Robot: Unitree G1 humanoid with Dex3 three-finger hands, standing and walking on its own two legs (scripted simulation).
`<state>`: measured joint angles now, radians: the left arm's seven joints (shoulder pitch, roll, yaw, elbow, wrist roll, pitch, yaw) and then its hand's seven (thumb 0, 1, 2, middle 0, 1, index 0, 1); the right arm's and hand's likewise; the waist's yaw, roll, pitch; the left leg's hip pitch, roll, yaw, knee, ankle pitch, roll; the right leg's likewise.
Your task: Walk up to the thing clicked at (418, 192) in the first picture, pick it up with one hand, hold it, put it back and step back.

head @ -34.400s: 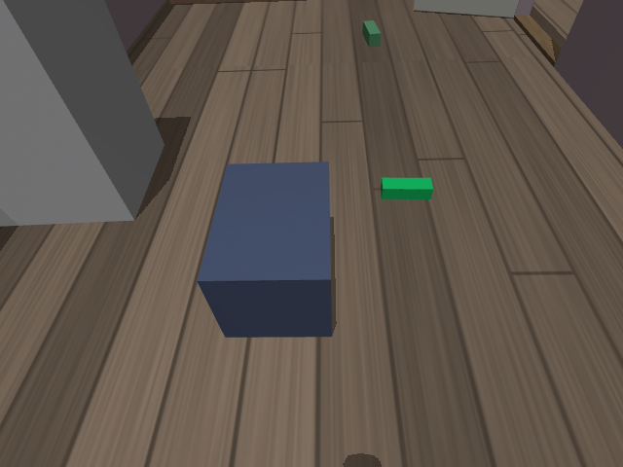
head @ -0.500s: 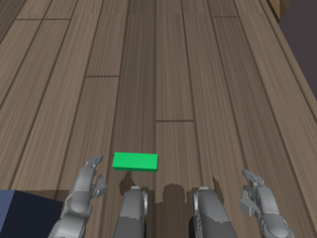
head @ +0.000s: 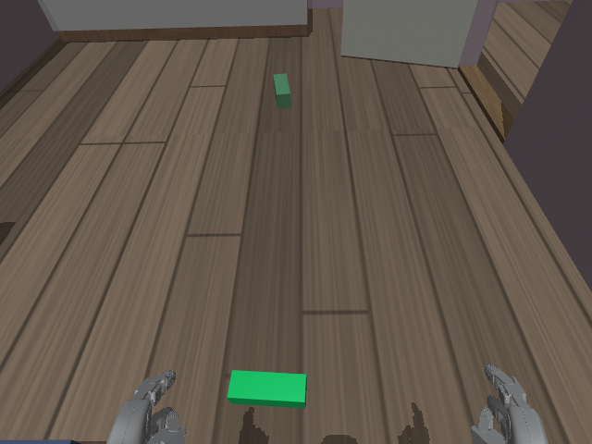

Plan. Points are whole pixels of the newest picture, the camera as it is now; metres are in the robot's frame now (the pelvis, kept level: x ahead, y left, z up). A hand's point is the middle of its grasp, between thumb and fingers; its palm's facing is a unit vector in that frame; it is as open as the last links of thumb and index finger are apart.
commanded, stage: home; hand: left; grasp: from above
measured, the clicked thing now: (268, 389) +0.40 +0.14 -0.68
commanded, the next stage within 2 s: stand in 1.94 s
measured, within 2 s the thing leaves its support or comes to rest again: neither
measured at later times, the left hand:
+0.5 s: hand (187, 434) +0.17 +0.17 -0.04, palm faces +0.06 -0.98 -0.21, open 7.4 cm
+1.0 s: hand out of the picture +0.15 +0.17 -0.04, palm faces +0.05 -0.98 -0.21, open 7.4 cm
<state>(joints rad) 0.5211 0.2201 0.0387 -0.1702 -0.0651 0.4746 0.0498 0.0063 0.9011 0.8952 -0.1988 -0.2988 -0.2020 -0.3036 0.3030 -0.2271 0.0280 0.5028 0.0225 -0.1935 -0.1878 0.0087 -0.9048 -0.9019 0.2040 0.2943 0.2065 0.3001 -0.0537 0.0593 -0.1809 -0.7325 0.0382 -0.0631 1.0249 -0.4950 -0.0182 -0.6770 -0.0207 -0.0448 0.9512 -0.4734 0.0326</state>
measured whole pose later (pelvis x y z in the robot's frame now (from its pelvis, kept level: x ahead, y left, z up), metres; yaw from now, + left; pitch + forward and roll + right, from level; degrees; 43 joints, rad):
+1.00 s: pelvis -0.01 -0.01 +0.00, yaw +0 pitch +9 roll -2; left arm 0.50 0.21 0.03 -0.14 -0.05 0.47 0.02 0.01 0.90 0.89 -0.20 -0.30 -0.20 -0.30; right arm 0.28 -0.23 0.02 0.54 0.01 -0.24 -0.18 0.01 -0.90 -0.90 0.21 0.29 0.21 0.30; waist -0.04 0.05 -0.15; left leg -0.70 0.04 -0.07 1.01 -0.48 -0.03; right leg -0.65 -0.02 -0.05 0.96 -0.47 0.02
